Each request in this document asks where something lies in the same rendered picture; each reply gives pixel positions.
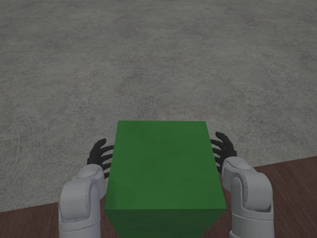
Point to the right robot hand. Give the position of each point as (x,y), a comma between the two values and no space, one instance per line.
(227,149)

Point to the left robot hand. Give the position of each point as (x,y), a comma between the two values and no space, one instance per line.
(95,155)

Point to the right robot forearm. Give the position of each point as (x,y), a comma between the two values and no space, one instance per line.
(251,199)

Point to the carton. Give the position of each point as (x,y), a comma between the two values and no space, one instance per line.
(163,180)

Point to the left robot forearm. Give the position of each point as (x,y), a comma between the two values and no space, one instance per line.
(79,211)

